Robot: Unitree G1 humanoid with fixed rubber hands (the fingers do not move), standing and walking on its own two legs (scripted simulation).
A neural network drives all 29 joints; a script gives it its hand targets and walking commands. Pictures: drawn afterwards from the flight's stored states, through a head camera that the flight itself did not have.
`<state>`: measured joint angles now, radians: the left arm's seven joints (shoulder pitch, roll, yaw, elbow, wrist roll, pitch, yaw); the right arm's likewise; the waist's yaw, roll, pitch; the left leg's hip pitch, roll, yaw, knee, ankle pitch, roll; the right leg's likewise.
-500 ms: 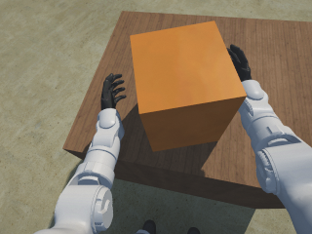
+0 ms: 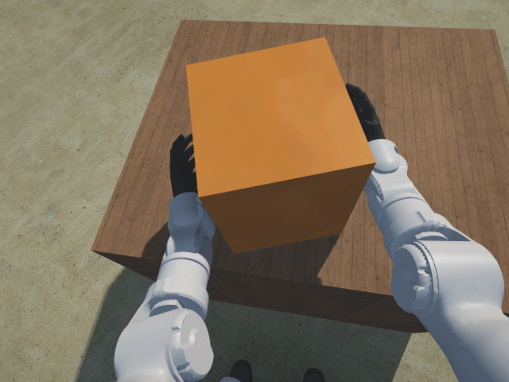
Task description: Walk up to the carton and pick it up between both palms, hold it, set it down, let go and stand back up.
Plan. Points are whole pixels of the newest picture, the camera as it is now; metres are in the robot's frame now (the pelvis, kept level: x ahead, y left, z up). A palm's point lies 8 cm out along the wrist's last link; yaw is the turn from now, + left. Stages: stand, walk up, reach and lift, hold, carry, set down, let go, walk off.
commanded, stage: reach and lift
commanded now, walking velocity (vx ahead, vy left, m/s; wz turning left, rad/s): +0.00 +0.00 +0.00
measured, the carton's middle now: (273, 159) +0.46 +0.04 +0.01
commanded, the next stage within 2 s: none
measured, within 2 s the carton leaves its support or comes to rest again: leaves its support in 1.36 s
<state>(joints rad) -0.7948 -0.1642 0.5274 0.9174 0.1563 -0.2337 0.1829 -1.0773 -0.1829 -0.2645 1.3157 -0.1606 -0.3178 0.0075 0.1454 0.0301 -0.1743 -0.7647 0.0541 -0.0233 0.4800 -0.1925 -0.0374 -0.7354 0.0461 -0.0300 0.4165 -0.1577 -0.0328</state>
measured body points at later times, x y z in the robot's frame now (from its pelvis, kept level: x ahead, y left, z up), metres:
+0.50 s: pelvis -0.01 +0.00 +0.00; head +0.13 +0.00 +0.43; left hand +0.40 +0.19 +0.00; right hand +0.49 -0.09 +0.04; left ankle -0.01 +0.14 -0.73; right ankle -0.01 -0.10 -0.73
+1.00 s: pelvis -0.01 +0.00 +0.00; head +0.13 +0.00 +0.43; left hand +0.40 +0.19 +0.00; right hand +0.49 -0.09 +0.04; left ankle -0.01 +0.14 -0.73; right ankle -0.01 -0.10 -0.73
